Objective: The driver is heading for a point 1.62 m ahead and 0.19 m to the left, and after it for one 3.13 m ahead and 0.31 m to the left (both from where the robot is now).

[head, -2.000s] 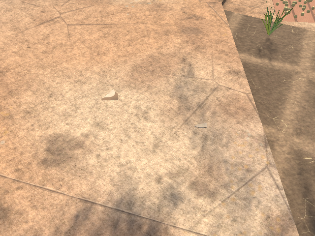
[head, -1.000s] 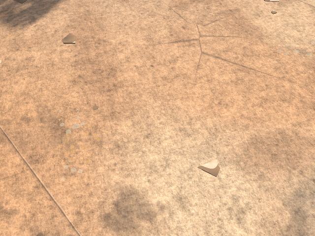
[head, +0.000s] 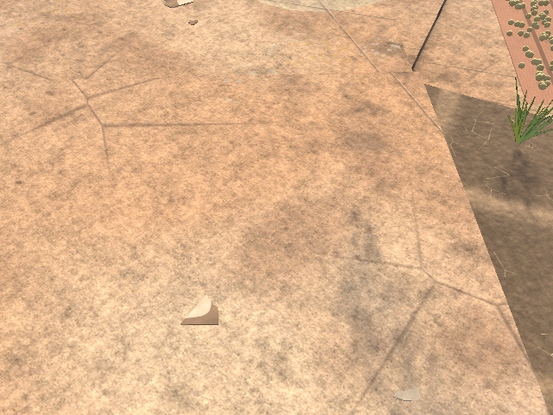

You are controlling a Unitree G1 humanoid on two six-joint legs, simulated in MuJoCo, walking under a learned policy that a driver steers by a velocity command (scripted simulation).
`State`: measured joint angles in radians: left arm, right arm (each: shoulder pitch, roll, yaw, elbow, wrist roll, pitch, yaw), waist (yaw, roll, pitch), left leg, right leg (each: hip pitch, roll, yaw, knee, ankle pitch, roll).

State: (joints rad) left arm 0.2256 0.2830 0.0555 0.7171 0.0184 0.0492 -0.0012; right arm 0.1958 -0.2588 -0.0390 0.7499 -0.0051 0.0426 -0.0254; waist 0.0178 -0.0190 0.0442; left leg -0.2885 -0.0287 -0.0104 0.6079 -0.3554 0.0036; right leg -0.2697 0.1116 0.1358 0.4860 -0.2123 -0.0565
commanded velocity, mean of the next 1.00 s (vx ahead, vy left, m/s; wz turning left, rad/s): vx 0.00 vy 0.00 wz -0.06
